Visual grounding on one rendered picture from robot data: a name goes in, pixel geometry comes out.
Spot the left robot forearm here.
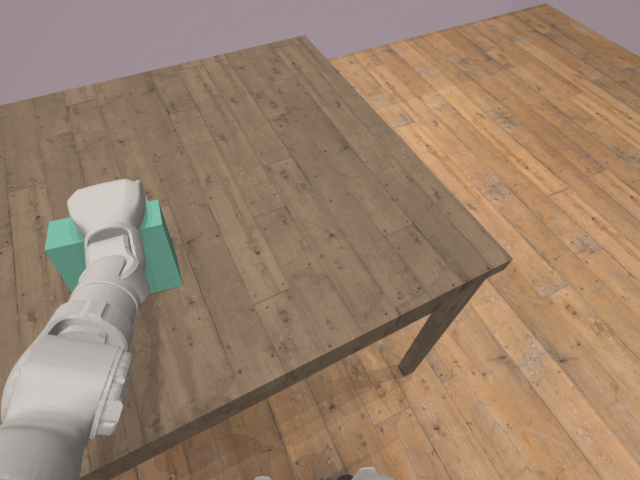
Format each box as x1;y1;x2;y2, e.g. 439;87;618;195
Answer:
1;222;150;423

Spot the sponge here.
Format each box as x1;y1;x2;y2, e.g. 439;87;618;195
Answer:
45;200;183;294

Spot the robot left upper arm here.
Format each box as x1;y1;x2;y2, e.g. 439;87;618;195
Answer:
0;334;133;480

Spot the table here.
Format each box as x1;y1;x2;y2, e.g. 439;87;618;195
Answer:
0;35;513;480

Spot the left robot hand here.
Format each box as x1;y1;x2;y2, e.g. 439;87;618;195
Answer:
67;179;149;273

